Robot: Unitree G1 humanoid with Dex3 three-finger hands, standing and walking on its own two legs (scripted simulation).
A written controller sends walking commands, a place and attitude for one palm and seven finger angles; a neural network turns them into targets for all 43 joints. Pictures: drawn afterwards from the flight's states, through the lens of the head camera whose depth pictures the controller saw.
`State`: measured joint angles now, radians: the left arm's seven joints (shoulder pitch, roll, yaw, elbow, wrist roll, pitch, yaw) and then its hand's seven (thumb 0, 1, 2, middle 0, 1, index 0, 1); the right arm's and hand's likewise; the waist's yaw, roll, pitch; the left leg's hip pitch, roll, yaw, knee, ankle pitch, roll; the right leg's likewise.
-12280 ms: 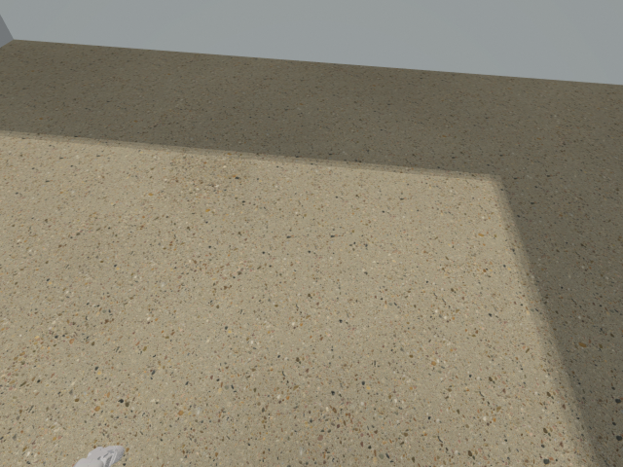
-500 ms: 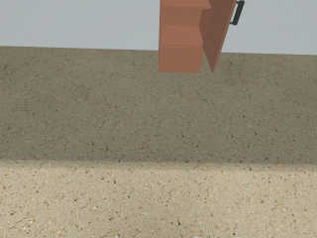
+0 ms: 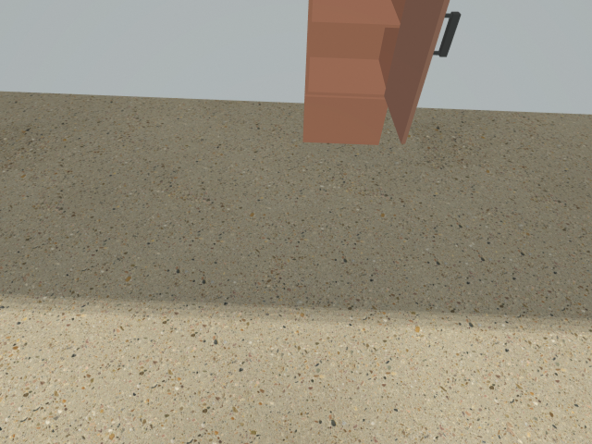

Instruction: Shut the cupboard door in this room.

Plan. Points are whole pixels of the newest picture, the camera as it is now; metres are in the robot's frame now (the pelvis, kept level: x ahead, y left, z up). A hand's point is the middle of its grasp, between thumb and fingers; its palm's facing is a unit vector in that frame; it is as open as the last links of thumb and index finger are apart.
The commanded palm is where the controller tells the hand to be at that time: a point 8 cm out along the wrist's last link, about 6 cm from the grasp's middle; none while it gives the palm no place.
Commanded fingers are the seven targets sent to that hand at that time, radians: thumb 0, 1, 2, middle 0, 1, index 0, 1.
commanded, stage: turn or walk to find it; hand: left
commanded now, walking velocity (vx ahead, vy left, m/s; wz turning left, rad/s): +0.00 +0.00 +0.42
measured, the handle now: (442, 35) +1.37 -0.42 -0.03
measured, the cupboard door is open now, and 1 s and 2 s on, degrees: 94 94 94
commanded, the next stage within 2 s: stand and wait in 0.14 s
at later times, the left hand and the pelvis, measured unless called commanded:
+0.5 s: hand out of the picture +0.00 +0.21 -0.17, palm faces +0.14 -0.97 -0.21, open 7.4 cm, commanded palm none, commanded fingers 0.00 0.90 0.90 -0.20 -0.30 -0.20 -0.30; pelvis -0.01 +0.02 +0.00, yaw +6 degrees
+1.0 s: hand out of the picture -0.03 +0.24 -0.17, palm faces +0.30 -0.92 -0.25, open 7.4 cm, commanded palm none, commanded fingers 0.00 0.90 0.90 -0.20 -0.30 -0.20 -0.30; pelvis -0.03 +0.02 +0.00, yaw +17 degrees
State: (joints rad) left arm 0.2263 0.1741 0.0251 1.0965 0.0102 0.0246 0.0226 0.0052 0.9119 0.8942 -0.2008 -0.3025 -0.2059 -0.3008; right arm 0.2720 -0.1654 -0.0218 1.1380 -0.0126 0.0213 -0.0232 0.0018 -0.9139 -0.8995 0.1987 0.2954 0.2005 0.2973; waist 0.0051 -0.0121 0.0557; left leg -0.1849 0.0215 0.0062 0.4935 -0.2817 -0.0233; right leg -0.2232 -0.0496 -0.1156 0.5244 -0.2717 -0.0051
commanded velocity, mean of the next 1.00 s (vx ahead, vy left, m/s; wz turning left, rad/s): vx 0.00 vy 0.00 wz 0.29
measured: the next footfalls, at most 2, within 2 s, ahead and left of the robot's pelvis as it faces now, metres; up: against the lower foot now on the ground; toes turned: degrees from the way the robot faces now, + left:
right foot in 0.54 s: +0.03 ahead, -0.11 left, +0.00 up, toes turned +2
right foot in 1.16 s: +0.05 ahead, -0.10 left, +0.00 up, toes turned +17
